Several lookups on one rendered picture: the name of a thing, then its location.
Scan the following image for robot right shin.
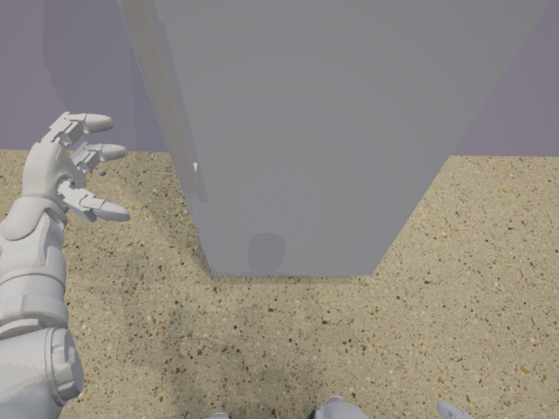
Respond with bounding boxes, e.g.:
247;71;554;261
323;396;345;407

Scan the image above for handle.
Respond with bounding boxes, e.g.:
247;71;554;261
121;0;199;193

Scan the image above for robot left forearm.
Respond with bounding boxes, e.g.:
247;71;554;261
0;196;68;340

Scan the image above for robot left upper arm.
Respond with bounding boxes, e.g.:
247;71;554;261
0;327;84;419

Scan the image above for robot right hand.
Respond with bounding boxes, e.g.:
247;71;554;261
437;401;472;419

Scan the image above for right robot thigh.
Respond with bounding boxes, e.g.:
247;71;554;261
314;402;369;419

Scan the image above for robot left hand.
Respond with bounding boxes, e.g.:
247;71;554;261
22;112;130;223

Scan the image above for fridge door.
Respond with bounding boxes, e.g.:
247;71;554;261
117;0;552;276

